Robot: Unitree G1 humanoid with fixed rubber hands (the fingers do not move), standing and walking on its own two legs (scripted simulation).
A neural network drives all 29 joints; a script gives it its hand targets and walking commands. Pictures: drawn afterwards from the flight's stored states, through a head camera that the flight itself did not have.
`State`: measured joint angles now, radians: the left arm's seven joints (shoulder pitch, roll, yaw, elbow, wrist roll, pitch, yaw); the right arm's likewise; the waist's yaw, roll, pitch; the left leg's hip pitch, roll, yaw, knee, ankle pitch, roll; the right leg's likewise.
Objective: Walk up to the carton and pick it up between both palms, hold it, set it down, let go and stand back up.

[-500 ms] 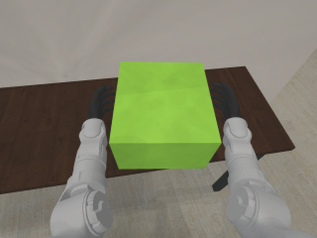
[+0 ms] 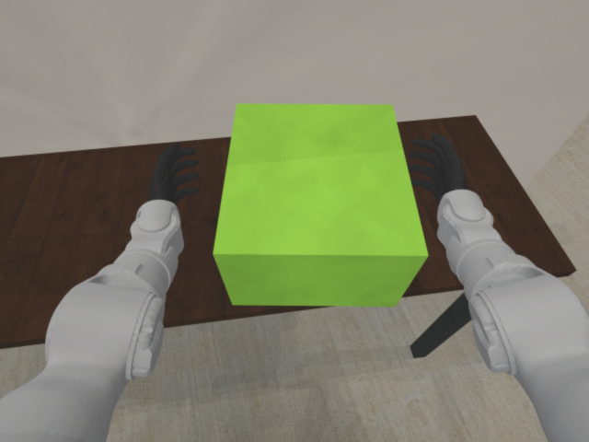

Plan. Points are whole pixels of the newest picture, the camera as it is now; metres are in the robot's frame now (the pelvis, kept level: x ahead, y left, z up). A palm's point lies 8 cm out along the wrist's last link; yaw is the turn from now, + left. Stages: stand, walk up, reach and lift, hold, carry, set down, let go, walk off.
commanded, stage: set down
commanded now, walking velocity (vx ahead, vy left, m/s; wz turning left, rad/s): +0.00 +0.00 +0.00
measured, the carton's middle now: (314, 202) +0.47 +0.02 +0.01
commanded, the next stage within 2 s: none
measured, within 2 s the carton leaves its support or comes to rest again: neither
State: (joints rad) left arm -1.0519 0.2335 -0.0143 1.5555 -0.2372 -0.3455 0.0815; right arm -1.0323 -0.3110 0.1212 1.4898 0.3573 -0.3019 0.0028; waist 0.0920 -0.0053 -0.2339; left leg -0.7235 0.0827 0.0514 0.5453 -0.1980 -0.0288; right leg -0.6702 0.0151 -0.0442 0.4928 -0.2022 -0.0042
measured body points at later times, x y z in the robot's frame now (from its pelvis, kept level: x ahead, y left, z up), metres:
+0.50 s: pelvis -0.02 -0.02 -0.01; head +0.07 -0.01 +0.43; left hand +0.45 +0.24 +0.10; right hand +0.49 -0.22 +0.12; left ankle +0.01 +0.13 -0.73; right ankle +0.00 -0.12 -0.73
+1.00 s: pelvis -0.01 -0.01 +0.01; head +0.05 +0.01 +0.46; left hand +0.45 +0.25 +0.15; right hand +0.48 -0.24 +0.18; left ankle +0.01 +0.13 -0.73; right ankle +0.00 -0.12 -0.73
